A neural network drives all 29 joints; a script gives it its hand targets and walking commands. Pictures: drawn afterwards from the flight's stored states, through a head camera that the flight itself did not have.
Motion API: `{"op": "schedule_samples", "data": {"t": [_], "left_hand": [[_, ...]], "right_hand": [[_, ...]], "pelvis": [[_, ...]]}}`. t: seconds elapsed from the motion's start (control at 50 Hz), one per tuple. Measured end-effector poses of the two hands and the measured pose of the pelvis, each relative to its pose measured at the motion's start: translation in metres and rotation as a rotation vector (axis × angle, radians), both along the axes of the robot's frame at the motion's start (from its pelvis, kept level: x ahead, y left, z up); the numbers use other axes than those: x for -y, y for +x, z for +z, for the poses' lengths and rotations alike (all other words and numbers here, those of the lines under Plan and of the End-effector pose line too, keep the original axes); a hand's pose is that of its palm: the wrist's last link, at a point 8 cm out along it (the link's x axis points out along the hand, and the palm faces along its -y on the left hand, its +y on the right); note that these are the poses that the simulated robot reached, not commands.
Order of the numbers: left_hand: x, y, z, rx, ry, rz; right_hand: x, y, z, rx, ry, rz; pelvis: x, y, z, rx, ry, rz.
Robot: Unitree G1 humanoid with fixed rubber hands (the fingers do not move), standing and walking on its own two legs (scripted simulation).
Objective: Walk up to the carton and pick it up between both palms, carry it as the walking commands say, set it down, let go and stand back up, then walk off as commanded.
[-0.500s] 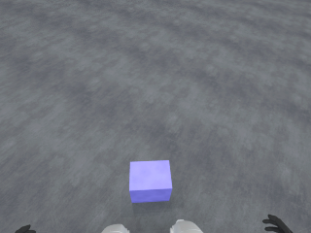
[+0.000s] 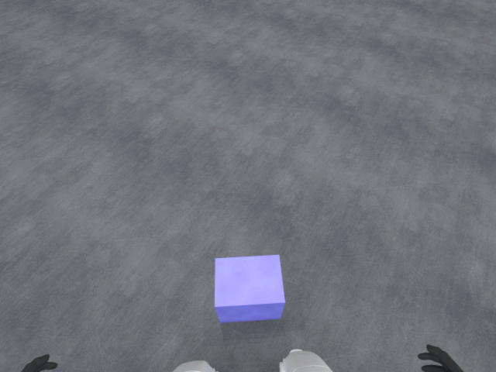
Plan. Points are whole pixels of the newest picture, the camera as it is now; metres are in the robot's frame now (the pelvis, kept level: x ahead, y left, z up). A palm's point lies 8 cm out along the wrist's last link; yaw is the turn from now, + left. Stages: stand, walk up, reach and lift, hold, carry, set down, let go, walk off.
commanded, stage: walk up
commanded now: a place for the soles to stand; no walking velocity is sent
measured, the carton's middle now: (248, 289) +0.44 +0.01 -0.63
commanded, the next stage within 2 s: none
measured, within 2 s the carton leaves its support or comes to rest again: neither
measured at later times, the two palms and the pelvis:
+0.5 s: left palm out of the picture +0.04 +0.35 -0.06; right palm out of the picture +0.07 -0.33 -0.09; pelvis -0.03 +0.00 +0.00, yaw +0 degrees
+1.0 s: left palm out of the picture +0.05 +0.36 -0.06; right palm out of the picture +0.08 -0.32 -0.08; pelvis -0.02 +0.01 +0.00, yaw +0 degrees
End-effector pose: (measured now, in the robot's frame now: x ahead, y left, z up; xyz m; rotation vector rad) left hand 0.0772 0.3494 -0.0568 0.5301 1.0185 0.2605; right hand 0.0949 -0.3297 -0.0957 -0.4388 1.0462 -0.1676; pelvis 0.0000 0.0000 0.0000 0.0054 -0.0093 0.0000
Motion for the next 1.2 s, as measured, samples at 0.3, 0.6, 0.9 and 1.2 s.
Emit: {"op": "schedule_samples", "data": {"t": [0.3,0.6,0.9,1.2], "left_hand": [[0.002,-0.023,0.001,0.027,-0.001,0.007],[0.000,-0.036,-0.002,0.034,-0.014,0.013],[-0.009,-0.025,-0.007,0.022,-0.030,0.011],[-0.007,-0.028,-0.009,0.013,-0.039,0.018]], "right_hand": [[0.002,-0.017,0.003,0.030,0.004,0.004],[-0.001,-0.027,0.009,0.036,0.000,0.009],[-0.009,-0.016,0.014,0.021,-0.018,0.007],[-0.005,-0.020,0.017,0.035,-0.038,-0.002]], "pelvis": [[0.002,-0.023,-0.001,0.034,0.008,0.004],[-0.002,-0.034,0.000,0.047,0.009,0.008],[-0.011,-0.023,0.002,0.030,-0.002,0.009],[-0.009,-0.027,0.002,0.037,-0.004,0.006]]}}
